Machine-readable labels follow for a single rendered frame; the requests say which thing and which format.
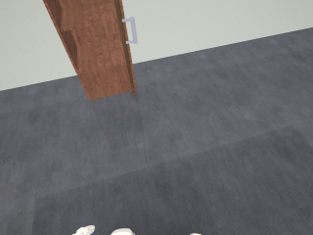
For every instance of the handle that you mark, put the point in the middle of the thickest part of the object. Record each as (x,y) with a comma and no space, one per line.
(133,29)

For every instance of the cupboard door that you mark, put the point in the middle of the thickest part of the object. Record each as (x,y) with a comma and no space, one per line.
(125,49)

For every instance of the robot left hand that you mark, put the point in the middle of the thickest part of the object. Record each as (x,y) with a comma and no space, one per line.
(88,230)

